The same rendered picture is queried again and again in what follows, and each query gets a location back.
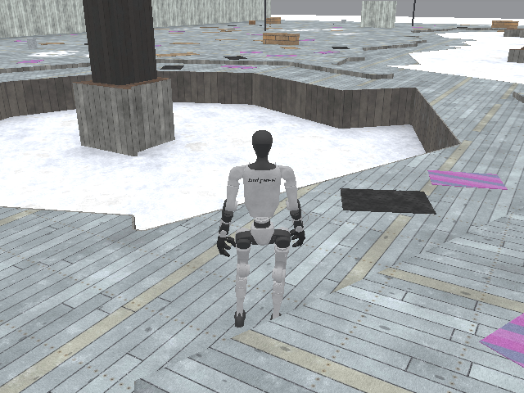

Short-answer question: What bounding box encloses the robot left upper arm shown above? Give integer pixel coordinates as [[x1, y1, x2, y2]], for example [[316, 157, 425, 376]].
[[225, 165, 245, 212]]

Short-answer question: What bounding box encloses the right robot hand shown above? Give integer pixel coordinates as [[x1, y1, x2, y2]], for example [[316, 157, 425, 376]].
[[290, 229, 305, 247]]

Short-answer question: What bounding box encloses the right robot forearm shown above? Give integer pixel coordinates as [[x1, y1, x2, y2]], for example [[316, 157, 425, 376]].
[[290, 199, 304, 233]]

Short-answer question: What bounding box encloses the left robot hand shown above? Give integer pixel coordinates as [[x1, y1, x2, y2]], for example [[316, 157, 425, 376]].
[[217, 236, 236, 257]]

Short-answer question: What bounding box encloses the humanoid robot head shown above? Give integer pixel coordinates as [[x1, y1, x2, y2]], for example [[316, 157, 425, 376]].
[[248, 130, 276, 170]]

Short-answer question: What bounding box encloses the left robot foot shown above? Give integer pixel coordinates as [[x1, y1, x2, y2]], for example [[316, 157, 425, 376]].
[[234, 310, 246, 328]]

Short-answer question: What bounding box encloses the robot right upper arm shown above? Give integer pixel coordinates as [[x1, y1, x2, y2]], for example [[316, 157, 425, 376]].
[[279, 165, 299, 211]]

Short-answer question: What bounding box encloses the left robot forearm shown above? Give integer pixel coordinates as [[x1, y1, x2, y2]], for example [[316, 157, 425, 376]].
[[218, 199, 233, 237]]

